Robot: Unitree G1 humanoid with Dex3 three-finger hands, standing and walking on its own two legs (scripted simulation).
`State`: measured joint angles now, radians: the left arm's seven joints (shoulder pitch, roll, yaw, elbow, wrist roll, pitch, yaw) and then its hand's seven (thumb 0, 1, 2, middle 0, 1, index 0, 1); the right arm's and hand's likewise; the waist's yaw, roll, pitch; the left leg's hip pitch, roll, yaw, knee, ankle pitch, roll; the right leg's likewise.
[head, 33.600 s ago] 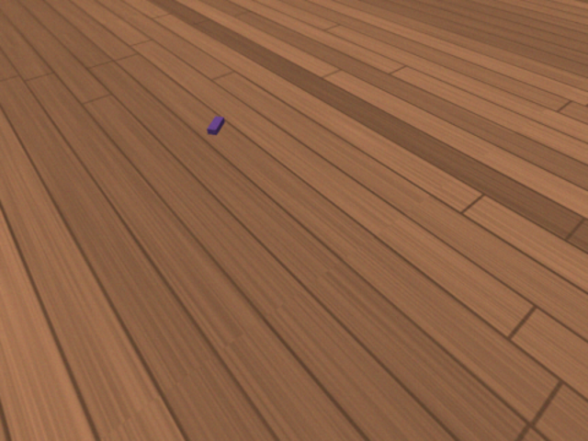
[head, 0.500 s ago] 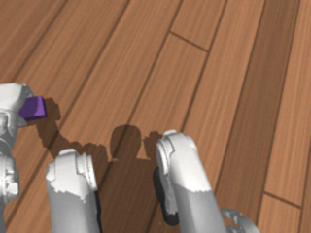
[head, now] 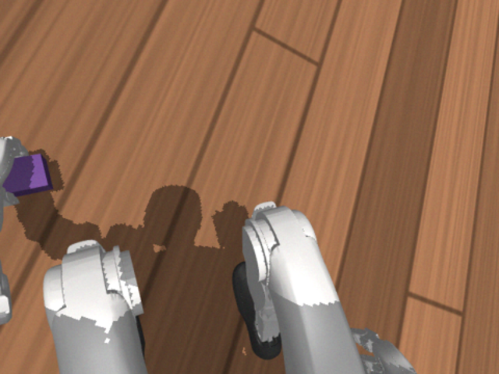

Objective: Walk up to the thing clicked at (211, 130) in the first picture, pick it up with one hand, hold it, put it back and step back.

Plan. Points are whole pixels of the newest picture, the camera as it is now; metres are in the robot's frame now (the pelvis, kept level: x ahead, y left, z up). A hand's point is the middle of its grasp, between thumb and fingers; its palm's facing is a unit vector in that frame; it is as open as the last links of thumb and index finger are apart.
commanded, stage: rest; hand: left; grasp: from above
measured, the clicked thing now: out of the picture +0.44 +0.31 -0.25
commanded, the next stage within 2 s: open in 1.04 s
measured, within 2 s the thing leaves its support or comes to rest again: rests again in 0.62 s
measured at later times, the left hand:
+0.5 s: hand (9, 182) +0.43 +0.29 -0.25, palm faces -0.46 -0.13 -0.88, open 8.3 cm
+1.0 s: hand (8, 180) +0.44 +0.30 -0.26, palm faces -0.44 -0.13 -0.89, open 8.3 cm
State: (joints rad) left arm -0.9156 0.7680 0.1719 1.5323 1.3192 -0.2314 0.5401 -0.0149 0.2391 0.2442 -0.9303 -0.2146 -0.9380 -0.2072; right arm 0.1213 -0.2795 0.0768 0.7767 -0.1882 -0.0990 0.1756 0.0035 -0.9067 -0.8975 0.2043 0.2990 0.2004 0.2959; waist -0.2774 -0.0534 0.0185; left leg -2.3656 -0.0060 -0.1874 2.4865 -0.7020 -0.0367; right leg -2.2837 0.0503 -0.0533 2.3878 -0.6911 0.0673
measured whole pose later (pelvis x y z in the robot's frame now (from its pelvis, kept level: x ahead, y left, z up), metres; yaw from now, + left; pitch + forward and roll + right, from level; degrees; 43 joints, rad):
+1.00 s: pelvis +0.00 +0.01 -0.01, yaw -5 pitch +27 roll -14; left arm -1.01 0.93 0.15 1.77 1.32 -0.24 0.68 -0.01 0.25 0.23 -0.92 -0.22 -0.93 -0.22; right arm 0.07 -0.33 0.24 0.75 -0.27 -0.26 0.29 0.00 -0.90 -0.90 0.20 0.30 0.20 0.30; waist -0.35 -0.11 0.13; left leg -2.36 0.00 -0.26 2.58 -0.73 -0.01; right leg -2.24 0.08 -0.12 2.41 -0.68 0.08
